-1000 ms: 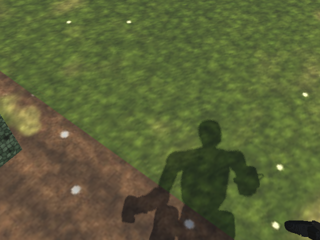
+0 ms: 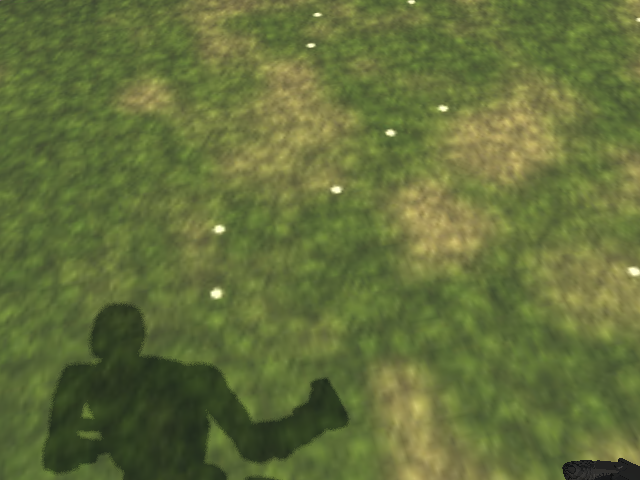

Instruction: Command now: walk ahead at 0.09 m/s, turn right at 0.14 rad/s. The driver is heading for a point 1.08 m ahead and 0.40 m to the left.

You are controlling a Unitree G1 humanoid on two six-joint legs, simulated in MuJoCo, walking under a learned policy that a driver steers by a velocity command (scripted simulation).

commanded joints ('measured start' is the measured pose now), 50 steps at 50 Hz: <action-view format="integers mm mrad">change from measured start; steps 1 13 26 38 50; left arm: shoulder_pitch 110 -30 -176 -83 -3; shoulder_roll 33 42 74 189 60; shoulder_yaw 0 15 27 85 29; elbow -40 -12 -59 -28 22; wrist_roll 19 2 20 -18 2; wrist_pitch -24 14 -19 -10 5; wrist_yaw -10 -6 19 -37 -28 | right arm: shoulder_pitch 155 58 168 28 -27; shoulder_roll -175 -164 -124 -113 -58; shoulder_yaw -45 -94 -104 -87 -37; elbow -33 -125 -110 -208 -131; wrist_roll -45 43 48 57 6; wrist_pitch -23 124 166 194 118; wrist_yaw -7 -46 -28 10 -47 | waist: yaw -29 -30 -73 -5 5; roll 99 127 -123 -212 78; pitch -297 -143 -34 -84 -181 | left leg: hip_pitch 586 246 -178 90 355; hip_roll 278 116 14 70 211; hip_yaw -292 -461 -55 121 -63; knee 15 -254 771 201 -123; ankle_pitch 749 -488 -443 -432 163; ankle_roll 222 169 -92 -42 204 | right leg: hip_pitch -170 -209 -21 97 -318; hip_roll -82 -77 -409 -510 -266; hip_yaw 23 -79 -19 -259 -169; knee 431 136 -284 -161 431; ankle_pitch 259 52 470 684 166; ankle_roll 86 132 -78 -55 186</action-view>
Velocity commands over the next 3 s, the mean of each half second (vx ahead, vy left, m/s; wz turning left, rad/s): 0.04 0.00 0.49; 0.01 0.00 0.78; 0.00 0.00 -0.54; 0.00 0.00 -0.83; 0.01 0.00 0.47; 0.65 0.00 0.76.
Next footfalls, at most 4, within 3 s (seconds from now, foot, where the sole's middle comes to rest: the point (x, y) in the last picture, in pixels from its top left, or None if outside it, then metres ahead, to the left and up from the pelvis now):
0.36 right None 0.15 -0.12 -0.76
0.82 left None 0.03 0.14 -0.76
1.32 right None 0.17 -0.04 -0.76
1.82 left None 0.20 0.18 -0.76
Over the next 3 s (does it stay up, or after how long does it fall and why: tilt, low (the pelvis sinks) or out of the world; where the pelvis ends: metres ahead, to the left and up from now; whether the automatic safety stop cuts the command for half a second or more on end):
stays up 0.37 0.19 0.00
